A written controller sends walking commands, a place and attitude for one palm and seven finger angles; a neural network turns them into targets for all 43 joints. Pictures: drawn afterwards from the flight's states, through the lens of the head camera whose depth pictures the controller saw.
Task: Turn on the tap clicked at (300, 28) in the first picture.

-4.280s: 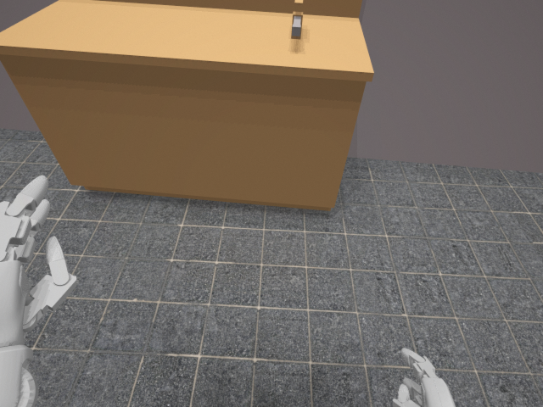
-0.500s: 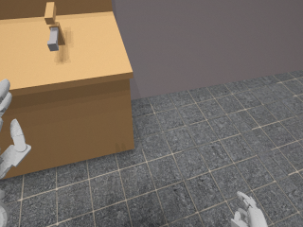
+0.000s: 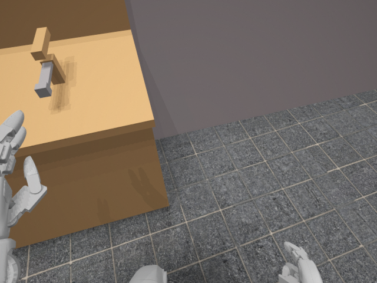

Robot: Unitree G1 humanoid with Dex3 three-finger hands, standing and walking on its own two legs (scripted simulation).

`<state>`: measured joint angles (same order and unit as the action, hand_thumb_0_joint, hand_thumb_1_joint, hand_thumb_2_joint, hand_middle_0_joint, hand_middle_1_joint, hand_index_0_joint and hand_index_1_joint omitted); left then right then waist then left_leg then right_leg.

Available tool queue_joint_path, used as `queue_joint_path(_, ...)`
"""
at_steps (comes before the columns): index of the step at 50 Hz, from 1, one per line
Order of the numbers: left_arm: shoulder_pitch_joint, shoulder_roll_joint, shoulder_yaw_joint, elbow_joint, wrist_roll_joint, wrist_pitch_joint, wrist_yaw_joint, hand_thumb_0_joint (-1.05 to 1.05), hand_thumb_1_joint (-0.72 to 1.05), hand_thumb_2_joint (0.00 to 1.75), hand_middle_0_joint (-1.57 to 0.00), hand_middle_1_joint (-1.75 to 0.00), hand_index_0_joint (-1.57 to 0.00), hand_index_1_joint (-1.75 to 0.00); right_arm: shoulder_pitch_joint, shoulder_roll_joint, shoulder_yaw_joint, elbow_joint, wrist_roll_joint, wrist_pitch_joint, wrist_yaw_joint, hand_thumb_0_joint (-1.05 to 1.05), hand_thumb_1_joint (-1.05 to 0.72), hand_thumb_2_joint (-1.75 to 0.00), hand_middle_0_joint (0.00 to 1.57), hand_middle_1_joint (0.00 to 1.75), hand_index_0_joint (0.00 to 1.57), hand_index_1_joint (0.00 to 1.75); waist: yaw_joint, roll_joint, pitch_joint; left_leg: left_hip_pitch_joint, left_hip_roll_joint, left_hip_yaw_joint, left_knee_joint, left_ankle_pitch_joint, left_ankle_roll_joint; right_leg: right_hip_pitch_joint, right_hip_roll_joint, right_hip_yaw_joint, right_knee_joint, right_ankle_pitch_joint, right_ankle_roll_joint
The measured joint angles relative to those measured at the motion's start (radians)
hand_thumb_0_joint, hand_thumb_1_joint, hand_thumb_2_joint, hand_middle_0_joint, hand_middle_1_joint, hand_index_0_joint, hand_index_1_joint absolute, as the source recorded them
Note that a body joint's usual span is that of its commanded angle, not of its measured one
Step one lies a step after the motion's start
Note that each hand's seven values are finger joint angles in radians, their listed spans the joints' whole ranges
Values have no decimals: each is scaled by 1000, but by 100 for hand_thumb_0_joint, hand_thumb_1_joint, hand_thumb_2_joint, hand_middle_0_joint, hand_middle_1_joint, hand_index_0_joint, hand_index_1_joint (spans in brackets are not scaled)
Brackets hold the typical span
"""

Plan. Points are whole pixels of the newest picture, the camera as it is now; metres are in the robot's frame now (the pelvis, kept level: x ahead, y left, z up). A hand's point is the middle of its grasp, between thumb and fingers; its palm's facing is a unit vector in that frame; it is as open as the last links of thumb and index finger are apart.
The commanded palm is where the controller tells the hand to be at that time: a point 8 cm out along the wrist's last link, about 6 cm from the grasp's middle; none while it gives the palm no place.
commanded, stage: take the last steps up to it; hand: left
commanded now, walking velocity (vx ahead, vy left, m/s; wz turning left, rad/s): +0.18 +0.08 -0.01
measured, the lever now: (43, 90) +0.53 +0.41 +0.09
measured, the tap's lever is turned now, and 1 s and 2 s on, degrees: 0 0 0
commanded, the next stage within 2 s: come to a stop and stand still in 0.12 s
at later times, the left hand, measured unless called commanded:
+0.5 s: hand (53, 137) +0.31 +0.24 +0.18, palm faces +0.34 -0.81 -0.47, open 7.4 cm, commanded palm +0.26 +0.29 +0.18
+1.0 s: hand (16, 168) +0.25 +0.28 +0.18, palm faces +0.44 -0.82 -0.37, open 7.4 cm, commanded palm +0.20 +0.31 +0.18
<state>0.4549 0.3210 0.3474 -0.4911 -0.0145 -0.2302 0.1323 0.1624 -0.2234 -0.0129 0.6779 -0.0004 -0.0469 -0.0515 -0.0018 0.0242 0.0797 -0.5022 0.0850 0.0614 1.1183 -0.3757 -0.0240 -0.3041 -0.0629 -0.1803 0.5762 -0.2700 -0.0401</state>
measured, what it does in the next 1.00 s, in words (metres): steps on the spot: left foot, then right foot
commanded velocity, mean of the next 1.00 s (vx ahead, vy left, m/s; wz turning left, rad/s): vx -0.03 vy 0.02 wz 0.00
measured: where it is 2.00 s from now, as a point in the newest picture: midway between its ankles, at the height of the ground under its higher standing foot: outside the picture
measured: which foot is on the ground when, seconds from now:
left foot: up 0.00-0.14, down 0.16-0.54, up 0.56-0.84, down 0.86-1.00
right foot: down 0.00-0.18, up 0.20-0.46, down 0.48-1.00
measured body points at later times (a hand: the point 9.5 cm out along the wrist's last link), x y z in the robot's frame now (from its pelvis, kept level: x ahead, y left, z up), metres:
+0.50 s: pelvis +0.09 +0.02 +0.00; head +0.12 +0.01 +0.45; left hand +0.28 +0.29 +0.21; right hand +0.25 -0.17 -0.09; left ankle +0.09 +0.14 -0.73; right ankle +0.11 -0.07 -0.73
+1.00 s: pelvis +0.04 +0.03 +0.00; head +0.04 +0.04 +0.45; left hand +0.22 +0.32 +0.20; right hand +0.20 -0.21 -0.07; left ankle +0.04 +0.14 -0.73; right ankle +0.07 -0.08 -0.73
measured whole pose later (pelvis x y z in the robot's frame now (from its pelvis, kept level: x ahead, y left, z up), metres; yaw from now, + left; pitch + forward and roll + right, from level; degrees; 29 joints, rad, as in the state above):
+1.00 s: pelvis +0.04 +0.03 +0.00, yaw +0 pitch -1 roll +0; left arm 0.46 0.36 0.35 -0.49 -0.02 -0.20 0.17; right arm 0.24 -0.20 0.00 0.59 0.00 -0.06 -0.09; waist 0.02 -0.03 0.00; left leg -0.23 0.02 0.05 0.53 -0.29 0.01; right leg -0.31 -0.02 -0.07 0.58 -0.30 0.01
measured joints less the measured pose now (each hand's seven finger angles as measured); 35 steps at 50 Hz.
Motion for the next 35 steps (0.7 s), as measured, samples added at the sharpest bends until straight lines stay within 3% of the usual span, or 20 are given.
queue_joint_path(5,53,45,18,-86,0,-18,19,2,89,90,-21,-30,-22,-30,21,-20,-20,-56,-7,-12,-14,1,-90,-90,20,30,20,30,-3,-49,-4,71,5,48,-367,61,8,41,-20,15,-38,-10,20)
queue_joint_path(8,54,58,31,-105,-4,-24,32,2,89,90,-21,-30,-22,-30,39,-35,-31,-84,-5,-16,-23,1,-90,-90,20,30,19,30,1,-42,-18,171,-6,74,-560,136,14,57,-19,22,5,-56,45)
queue_joint_path(10,19,71,41,-82,-7,-26,36,2,89,90,-21,-30,-22,-30,36,-17,-38,-85,3,-14,-29,1,-90,-90,19,30,19,30,6,-69,-23,187,-25,94,-542,128,32,46,-37,51,80,-110,57)
queue_joint_path(12,-27,69,45,-33,-8,-22,34,2,89,90,-21,-30,-22,-30,29,7,-32,-84,2,-17,-31,1,-90,-90,19,30,19,30,4,-70,-32,187,-24,95,-519,101,45,-5,-14,88,243,-227,58)
queue_joint_path(15,-57,58,36,-6,-14,-2,30,2,89,90,-21,-30,-21,-30,22,49,-6,-79,0,-32,-11,1,-90,-90,19,30,19,30,-8,-51,-37,208,-11,79,-549,104,43,-62,26,100,363,-233,61)
queue_joint_path(19,2,53,14,-67,-22,23,19,2,89,90,-20,-30,-21,-30,31,96,40,-96,-8,-49,19,1,-90,-90,20,30,20,30,-9,-40,-32,249,-1,83,-603,117,32,-53,46,87,208,-134,65)
queue_joint_path(24,53,93,21,-80,-25,35,9,2,89,90,-21,-30,-21,-30,45,121,79,-112,-11,-54,20,1,-90,-90,20,30,20,30,4,-28,-15,271,3,94,-587,95,8,28,60,68,-51,34,64)
queue_joint_path(28,19,59,11,-15,-27,46,8,2,89,90,-21,-30,-21,-30,27,83,74,-90,-1,-31,14,1,-90,-90,20,30,20,30,7,28,-13,223,16,45,-483,33,-15,23,85,50,-49,29,-22)
queue_joint_path(32,18,25,-8,8,-21,64,16,2,89,90,-21,-30,-22,-30,0,38,51,-68,3,-6,2,1,-90,-90,20,30,20,30,-4,9,-12,139,-53,-21,-248,-93,-20,1,58,63,-48,34,-34)
queue_joint_path(35,42,26,-11,-9,-14,62,22,2,89,90,-21,-30,-22,-30,-9,10,35,-74,2,13,-17,1,-90,-90,20,30,20,30,-18,-10,-12,136,-66,-23,-239,-87,-18,-6,46,65,-61,51,-30)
